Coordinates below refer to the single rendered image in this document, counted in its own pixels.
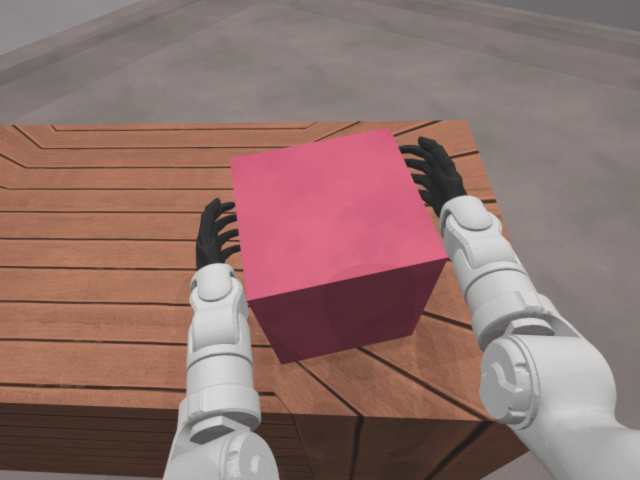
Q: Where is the pedestal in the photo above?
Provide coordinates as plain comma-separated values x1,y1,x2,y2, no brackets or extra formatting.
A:
0,120,530,480

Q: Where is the right robot upper arm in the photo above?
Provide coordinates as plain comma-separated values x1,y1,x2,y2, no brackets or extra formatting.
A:
479,334,640,480

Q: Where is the robot right hand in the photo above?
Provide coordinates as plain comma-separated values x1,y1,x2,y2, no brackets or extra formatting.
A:
399,136,468,218

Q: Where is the robot left forearm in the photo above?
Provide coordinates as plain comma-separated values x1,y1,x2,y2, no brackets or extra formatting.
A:
163,263,261,477

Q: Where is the carton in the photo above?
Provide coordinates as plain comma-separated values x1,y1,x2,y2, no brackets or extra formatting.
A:
230,127,448,365

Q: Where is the robot left hand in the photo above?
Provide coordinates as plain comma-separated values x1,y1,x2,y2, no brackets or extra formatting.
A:
196,198,241,271

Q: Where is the robot right forearm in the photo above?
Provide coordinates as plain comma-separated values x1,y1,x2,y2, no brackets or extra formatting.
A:
439,195,617,408

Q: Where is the left robot upper arm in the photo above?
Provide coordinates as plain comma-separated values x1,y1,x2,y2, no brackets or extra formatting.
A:
163,430,280,480

